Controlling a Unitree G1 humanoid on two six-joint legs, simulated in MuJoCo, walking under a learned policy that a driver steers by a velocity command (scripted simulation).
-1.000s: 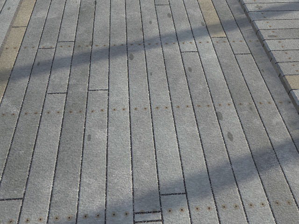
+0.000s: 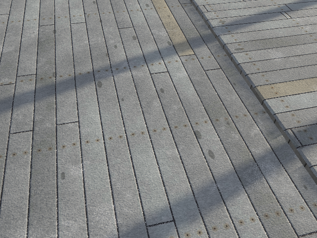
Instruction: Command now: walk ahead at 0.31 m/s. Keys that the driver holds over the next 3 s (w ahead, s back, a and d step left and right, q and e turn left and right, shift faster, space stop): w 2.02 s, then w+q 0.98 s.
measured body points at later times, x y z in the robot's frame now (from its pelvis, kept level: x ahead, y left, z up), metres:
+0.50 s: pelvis +0.22 +0.02 -0.02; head +0.26 +0.03 +0.43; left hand +0.42 +0.24 -0.14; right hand +0.10 -0.20 -0.16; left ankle +0.01 +0.10 -0.74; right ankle +0.36 -0.05 -0.73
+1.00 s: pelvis +0.51 +0.03 -0.01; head +0.54 +0.03 +0.44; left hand +0.41 +0.25 -0.15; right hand +0.70 -0.18 -0.13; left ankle +0.67 +0.13 -0.72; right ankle +0.36 -0.04 -0.74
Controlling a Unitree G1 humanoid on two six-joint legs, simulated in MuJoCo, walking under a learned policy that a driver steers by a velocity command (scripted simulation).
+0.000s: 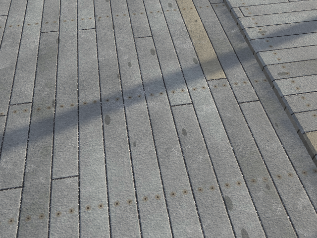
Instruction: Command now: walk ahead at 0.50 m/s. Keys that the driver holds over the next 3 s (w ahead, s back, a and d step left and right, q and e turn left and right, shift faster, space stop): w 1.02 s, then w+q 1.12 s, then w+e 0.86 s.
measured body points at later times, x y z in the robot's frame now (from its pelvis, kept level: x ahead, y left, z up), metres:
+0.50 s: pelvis +0.28 +0.02 +0.01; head +0.31 +0.02 +0.46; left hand +0.45 +0.24 -0.12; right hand +0.20 -0.21 -0.14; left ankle +0.17 +0.09 -0.73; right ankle +0.45 -0.11 -0.69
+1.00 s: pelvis +0.55 -0.02 +0.01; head +0.57 -0.03 +0.46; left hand +0.48 +0.22 -0.13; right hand +0.70 -0.25 -0.12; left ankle +0.70 +0.13 -0.68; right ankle +0.47 -0.08 -0.73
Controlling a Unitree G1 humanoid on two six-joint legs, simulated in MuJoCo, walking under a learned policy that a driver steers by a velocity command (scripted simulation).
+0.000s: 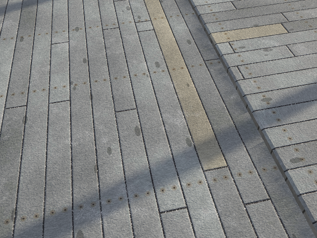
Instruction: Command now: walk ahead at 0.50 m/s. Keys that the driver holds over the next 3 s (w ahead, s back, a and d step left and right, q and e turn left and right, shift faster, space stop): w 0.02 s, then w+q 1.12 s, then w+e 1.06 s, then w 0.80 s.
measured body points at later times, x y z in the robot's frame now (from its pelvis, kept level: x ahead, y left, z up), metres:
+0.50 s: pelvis +0.27 +0.06 +0.00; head +0.29 +0.08 +0.45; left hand +0.38 +0.33 -0.12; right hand +0.29 -0.20 -0.13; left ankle +0.23 +0.10 -0.74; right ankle +0.43 -0.10 -0.68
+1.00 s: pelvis +0.54 +0.08 +0.00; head +0.57 +0.08 +0.45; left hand +0.45 +0.34 -0.12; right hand +0.78 -0.10 -0.12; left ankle +0.51 +0.22 -0.66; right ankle +0.57 -0.01 -0.74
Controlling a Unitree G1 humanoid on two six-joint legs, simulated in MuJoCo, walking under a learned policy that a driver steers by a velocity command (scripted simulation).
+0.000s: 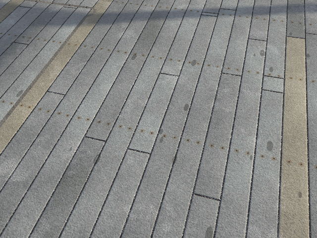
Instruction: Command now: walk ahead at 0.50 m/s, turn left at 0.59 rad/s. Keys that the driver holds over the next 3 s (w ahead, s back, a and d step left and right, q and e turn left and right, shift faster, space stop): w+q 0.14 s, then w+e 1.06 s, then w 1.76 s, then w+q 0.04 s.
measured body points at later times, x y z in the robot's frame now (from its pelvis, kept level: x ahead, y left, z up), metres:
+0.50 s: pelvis +0.26 +0.07 +0.00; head +0.27 +0.09 +0.45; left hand +0.29 +0.33 -0.14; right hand +0.33 -0.19 -0.12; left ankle +0.23 +0.13 -0.75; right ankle +0.29 -0.09 -0.66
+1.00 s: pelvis +0.52 +0.01 -0.01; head +0.55 +0.00 +0.44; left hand +0.65 +0.27 -0.13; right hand +0.58 -0.27 -0.13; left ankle +0.54 +0.17 -0.66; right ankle +0.53 -0.03 -0.75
